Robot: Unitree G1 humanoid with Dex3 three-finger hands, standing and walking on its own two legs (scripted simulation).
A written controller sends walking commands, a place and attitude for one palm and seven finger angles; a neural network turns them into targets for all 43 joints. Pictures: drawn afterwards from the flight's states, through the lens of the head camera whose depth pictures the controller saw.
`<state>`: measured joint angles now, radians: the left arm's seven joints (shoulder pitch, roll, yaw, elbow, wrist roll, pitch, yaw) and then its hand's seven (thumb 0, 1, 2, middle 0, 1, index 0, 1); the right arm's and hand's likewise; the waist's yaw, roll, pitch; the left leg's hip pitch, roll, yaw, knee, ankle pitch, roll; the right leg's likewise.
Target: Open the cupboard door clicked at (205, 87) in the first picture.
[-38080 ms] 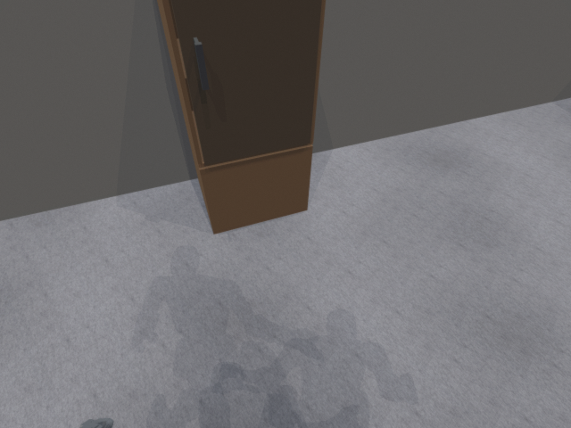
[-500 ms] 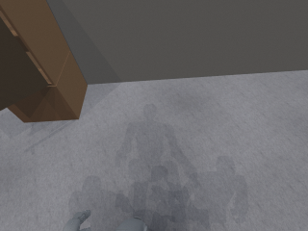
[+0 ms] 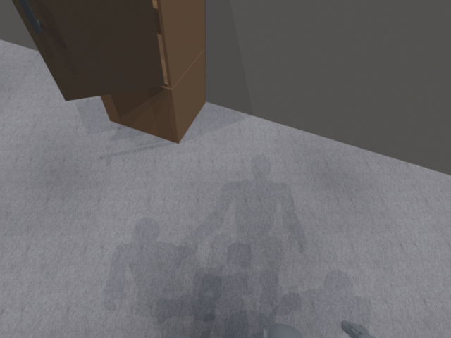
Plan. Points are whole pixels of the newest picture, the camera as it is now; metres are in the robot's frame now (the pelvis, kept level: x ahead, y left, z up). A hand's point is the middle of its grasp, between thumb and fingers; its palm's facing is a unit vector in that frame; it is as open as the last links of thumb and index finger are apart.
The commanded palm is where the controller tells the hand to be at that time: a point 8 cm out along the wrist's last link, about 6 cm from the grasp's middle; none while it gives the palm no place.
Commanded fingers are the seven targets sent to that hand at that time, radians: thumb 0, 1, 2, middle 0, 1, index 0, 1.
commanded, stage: turn to face it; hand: left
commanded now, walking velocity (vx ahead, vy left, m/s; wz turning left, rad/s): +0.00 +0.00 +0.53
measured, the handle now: (28, 8) +0.95 +0.69 +0.04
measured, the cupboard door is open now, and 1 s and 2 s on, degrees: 39 39 39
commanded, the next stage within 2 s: take the last steps up to it in 0.44 s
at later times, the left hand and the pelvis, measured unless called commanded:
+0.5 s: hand out of the picture +0.04 +0.14 -0.15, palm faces +0.27 -0.93 -0.25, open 7.3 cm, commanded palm none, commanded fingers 0.00 0.90 0.90 -0.20 -0.30 -0.20 -0.30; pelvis +0.01 -0.05 +0.01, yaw +15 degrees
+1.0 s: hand out of the picture +0.03 +0.22 -0.16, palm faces +0.40 -0.90 -0.19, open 7.4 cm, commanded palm none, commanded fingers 0.00 0.90 0.90 -0.20 -0.30 -0.20 -0.30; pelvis +0.06 +0.03 +0.01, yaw +21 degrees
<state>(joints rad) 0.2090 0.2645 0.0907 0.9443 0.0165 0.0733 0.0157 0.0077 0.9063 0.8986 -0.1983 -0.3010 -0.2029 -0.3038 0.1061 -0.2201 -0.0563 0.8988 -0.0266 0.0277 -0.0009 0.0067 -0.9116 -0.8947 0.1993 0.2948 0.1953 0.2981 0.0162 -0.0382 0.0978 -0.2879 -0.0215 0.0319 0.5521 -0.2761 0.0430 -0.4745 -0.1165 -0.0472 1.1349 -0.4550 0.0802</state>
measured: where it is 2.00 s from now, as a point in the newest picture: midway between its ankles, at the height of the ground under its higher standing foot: (178, 281)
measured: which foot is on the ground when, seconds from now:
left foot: down 0.00-0.28, up 0.30-0.70, down 0.72-1.00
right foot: up 0.00-0.26, down 0.28-0.72, up 0.74-1.00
